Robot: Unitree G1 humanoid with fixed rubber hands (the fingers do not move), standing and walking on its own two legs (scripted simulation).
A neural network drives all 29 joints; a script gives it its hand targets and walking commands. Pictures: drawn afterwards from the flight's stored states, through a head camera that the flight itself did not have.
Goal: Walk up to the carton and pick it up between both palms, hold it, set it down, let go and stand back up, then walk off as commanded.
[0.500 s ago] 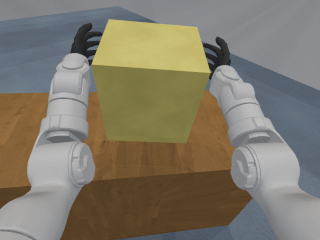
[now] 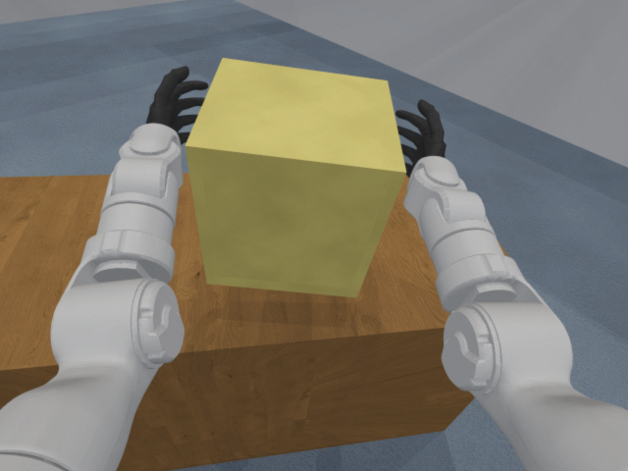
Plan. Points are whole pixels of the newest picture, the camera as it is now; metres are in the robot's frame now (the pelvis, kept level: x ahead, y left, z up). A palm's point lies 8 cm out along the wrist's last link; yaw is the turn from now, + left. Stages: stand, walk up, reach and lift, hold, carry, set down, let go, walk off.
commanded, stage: set down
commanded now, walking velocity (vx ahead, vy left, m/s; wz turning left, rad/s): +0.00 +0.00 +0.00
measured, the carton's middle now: (294, 185) +0.47 +0.02 +0.14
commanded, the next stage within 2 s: none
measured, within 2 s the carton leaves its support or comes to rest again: neither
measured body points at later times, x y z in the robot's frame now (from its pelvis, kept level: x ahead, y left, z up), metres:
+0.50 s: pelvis +0.00 +0.00 +0.00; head -0.02 +0.03 +0.45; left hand +0.47 +0.18 +0.22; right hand +0.43 -0.14 +0.20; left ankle +0.03 +0.13 -0.74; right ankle +0.00 -0.16 -0.74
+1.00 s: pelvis +0.00 +0.00 +0.00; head +0.01 +0.04 +0.45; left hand +0.48 +0.18 +0.19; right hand +0.43 -0.14 +0.17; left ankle +0.03 +0.13 -0.74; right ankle +0.00 -0.16 -0.74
